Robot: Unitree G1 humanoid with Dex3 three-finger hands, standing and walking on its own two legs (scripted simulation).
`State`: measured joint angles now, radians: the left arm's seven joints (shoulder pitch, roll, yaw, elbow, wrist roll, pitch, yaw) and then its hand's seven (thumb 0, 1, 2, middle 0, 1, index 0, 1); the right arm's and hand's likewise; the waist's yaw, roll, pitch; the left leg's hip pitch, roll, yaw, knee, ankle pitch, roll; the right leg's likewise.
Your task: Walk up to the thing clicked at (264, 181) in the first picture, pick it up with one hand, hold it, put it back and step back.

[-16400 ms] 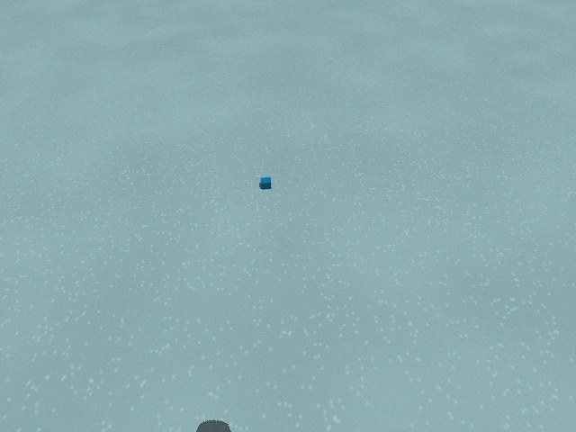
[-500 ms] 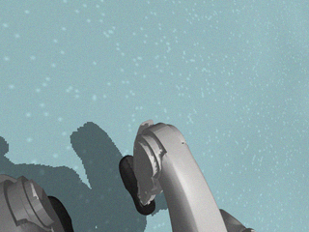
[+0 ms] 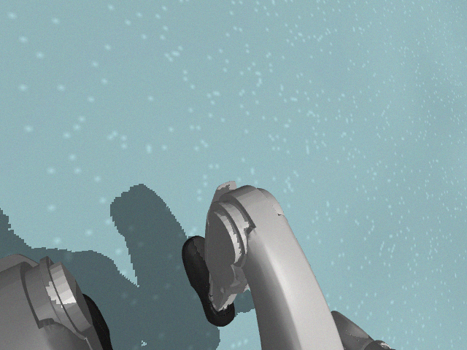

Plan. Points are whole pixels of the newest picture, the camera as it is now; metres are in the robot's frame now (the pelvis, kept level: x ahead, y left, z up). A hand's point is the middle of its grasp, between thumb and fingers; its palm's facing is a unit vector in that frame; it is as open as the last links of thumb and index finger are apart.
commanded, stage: close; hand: left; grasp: from above
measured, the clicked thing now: out of the picture +0.45 +0.35 -0.28
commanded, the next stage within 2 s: settle in 0.82 s
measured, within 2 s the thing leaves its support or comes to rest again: leaves its support in 1.18 s
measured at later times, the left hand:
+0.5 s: hand out of the picture +0.44 +0.35 -0.25, palm faces -0.42 -0.21 -0.88, open 7.5 cm
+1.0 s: hand out of the picture +0.44 +0.35 -0.25, palm faces -0.42 -0.20 -0.89, open 7.2 cm
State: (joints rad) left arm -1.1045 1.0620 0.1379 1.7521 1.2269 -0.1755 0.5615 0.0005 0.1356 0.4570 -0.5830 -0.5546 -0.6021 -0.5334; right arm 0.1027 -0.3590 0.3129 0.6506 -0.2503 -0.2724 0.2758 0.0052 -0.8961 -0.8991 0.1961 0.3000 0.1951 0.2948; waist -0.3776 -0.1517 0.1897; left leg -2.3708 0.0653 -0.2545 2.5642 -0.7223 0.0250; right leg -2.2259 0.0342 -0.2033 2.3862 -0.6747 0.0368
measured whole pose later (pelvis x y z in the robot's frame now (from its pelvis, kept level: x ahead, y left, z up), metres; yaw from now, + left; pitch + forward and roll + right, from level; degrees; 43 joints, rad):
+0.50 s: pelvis +0.00 +0.00 +0.00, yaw +0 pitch +28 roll -14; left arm -1.11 1.07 0.16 1.77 1.23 -0.19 0.59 0.00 0.42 0.21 -0.83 -0.35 -0.87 -0.32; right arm 0.10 -0.36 0.33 0.65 -0.25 -0.27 0.27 0.01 -0.90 -0.90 0.20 0.30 0.20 0.29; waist -0.39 -0.15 0.21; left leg -2.36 0.07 -0.26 2.56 -0.72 0.01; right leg -2.23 0.04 -0.21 2.38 -0.67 0.03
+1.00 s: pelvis +0.00 +0.00 +0.00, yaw +0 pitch +28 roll -15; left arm -1.10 1.06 0.14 1.76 1.23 -0.17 0.59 0.00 0.45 0.06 -0.95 -0.17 -0.98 -0.14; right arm 0.10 -0.36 0.32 0.64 -0.26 -0.27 0.27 0.01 -0.90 -0.90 0.20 0.30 0.20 0.29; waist -0.39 -0.15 0.19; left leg -2.36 0.07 -0.26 2.56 -0.72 0.02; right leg -2.22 0.04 -0.21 2.37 -0.67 0.04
